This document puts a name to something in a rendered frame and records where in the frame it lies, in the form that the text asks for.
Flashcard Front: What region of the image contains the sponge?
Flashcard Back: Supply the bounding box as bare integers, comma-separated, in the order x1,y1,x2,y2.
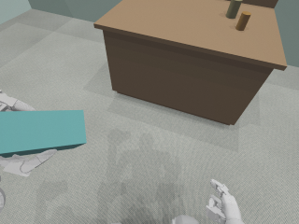
0,110,87,158

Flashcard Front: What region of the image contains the left robot hand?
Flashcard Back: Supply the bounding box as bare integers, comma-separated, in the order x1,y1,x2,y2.
0,90,58,177

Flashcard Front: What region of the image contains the right robot hand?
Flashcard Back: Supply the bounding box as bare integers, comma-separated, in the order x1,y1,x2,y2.
206,179,242,224

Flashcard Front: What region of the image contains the right robot thigh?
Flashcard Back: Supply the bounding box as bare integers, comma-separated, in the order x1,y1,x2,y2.
171,215,199,224

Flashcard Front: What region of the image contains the table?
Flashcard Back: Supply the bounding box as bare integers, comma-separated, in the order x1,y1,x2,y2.
93,0,287,126

